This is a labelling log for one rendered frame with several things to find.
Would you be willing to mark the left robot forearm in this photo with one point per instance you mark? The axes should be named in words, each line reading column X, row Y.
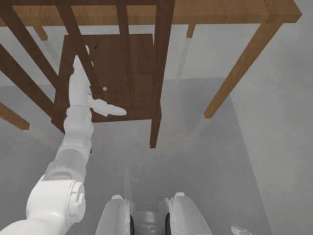
column 73, row 154

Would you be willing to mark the robot left upper arm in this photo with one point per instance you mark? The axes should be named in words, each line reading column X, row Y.
column 54, row 206

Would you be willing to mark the right robot shin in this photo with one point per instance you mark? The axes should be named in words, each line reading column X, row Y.
column 174, row 227

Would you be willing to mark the chair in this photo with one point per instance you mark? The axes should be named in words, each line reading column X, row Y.
column 130, row 66

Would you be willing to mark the right robot thigh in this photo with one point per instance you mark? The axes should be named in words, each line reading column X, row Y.
column 190, row 221

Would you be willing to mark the left robot hand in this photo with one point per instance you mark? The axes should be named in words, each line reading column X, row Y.
column 79, row 88

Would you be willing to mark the table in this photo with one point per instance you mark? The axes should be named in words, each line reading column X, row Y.
column 271, row 14

